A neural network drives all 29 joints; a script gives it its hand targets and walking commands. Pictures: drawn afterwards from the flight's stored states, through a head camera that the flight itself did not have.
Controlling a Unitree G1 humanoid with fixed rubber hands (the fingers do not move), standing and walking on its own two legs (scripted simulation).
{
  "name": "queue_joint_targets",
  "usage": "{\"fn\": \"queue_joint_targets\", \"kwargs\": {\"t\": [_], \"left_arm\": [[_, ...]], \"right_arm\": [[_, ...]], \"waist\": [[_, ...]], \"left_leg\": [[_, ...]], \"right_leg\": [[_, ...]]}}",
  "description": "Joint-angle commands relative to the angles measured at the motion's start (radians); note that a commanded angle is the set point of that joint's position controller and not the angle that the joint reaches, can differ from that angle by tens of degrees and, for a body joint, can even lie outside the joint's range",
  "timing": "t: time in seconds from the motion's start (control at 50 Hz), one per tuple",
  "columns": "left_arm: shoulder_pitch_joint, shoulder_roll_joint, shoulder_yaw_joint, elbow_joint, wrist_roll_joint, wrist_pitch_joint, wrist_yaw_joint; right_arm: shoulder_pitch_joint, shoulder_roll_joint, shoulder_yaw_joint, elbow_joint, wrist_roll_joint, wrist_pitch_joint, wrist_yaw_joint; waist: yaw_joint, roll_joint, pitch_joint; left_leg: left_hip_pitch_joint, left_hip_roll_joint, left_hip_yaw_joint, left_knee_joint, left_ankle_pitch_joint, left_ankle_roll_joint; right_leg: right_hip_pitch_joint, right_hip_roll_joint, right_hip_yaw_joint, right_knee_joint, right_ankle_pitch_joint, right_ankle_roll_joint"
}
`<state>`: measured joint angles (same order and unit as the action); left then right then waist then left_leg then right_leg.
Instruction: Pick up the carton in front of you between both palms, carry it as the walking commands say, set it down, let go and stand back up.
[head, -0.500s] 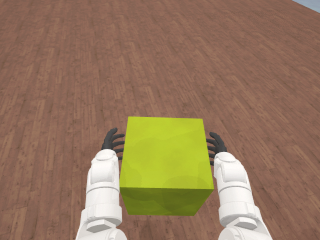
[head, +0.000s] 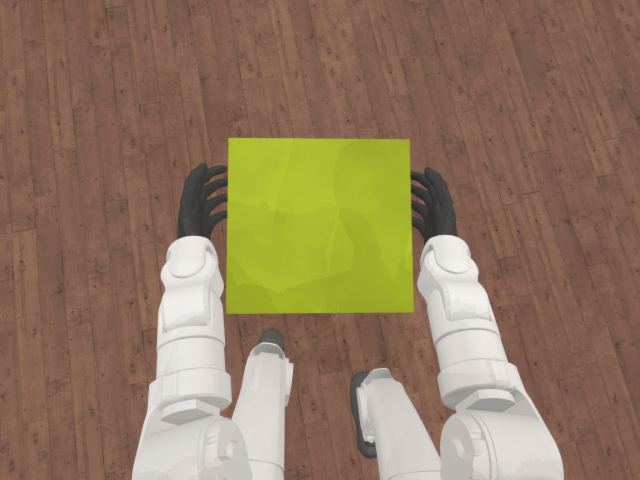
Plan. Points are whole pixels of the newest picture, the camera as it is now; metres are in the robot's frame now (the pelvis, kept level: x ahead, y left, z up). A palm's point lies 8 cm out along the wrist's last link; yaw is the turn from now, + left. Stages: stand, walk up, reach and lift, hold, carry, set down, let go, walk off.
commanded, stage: set down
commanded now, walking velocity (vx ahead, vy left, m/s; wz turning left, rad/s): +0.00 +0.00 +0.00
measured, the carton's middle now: (316, 235) +0.40 +0.05 -0.17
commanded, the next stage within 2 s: none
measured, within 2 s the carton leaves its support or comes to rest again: rests again in 1.84 s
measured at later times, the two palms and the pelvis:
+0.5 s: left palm (212, 237) +0.39 +0.22 -0.23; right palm (396, 218) +0.45 -0.08 -0.22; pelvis -0.03 +0.01 -0.13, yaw -2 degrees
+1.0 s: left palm (221, 250) +0.40 +0.23 -0.37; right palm (368, 222) +0.48 -0.05 -0.38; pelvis -0.06 -0.01 -0.24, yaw -3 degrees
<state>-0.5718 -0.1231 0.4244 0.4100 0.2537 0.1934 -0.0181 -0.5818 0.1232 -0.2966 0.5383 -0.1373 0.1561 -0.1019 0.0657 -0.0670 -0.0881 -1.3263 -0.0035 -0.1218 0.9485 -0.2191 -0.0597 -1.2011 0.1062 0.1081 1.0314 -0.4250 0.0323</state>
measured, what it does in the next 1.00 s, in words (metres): lowers itself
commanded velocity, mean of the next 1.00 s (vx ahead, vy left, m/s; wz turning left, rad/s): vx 0.00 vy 0.00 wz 0.00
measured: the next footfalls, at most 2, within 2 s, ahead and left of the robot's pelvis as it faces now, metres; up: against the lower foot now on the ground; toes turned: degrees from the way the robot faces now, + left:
none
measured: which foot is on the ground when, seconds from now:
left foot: down 0.00-1.00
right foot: down 0.00-1.00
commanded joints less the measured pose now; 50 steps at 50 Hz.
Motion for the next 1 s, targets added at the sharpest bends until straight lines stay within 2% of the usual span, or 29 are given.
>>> {"fn": "queue_joint_targets", "kwargs": {"t": [0.0,0.08,0.18,0.28,0.4,0.62,0.82,0.98], "left_arm": [[-0.473,-0.865,-0.622,0.077,-0.088,0.012,-0.216],[-0.550,-0.875,-0.559,0.148,-0.070,0.075,-0.229],[-0.655,-0.901,-0.523,0.198,-0.073,0.115,-0.219],[-0.741,-0.914,-0.525,0.206,-0.093,0.109,-0.183],[-0.816,-0.891,-0.532,0.188,-0.117,0.089,-0.143],[-0.919,-0.788,-0.470,0.180,-0.142,0.053,-0.110],[-1.043,-0.673,-0.358,0.206,-0.148,0.036,-0.114],[-1.148,-0.578,-0.294,0.220,-0.162,0.027,-0.117]], "right_arm": [[-0.621,0.899,0.623,-0.046,0.085,-0.011,0.246],[-0.700,0.889,0.537,0.030,0.057,0.049,0.282],[-0.797,0.868,0.445,0.107,0.035,0.080,0.307],[-0.874,0.839,0.404,0.159,0.042,0.068,0.314],[-0.951,0.812,0.410,0.200,0.084,0.050,0.309],[-1.056,0.738,0.429,0.254,0.128,0.022,0.255],[-1.180,0.649,0.411,0.314,0.120,0.005,0.201],[-1.292,0.583,0.425,0.357,0.139,0.004,0.175]], "waist": [[0.059,0.014,-0.973],[0.053,0.006,-0.874],[0.040,0.032,-0.896],[0.038,0.077,-0.972],[0.059,0.094,-1.058],[0.101,0.034,-1.114],[0.138,-0.025,-1.086],[0.184,-0.068,-1.071]], "left_leg": [[0.719,-0.112,0.149,0.130,0.383,0.035],[0.562,-0.115,0.161,0.177,0.164,0.031],[0.489,-0.121,0.160,0.249,0.076,0.022],[0.465,-0.125,0.151,0.329,0.064,0.009],[0.407,-0.127,0.163,0.429,0.084,-0.002],[0.237,-0.130,0.204,0.600,0.159,-0.013],[0.035,-0.119,0.235,0.729,0.140,-0.027],[-0.071,-0.099,0.260,0.822,0.123,-0.035]], "right_leg": [[0.050,0.071,-0.104,-0.049,0.308,0.041],[-0.114,0.079,-0.124,0.003,0.080,0.023],[-0.278,0.095,-0.151,0.103,-0.016,0.001],[-0.412,0.112,-0.166,0.210,-0.033,-0.011],[-0.496,0.124,-0.172,0.321,-0.029,-0.011],[-0.572,0.130,-0.182,0.483,0.008,0.007],[-0.612,0.128,-0.181,0.601,0.004,0.013],[-0.625,0.119,-0.179,0.692,-0.009,0.017]]}}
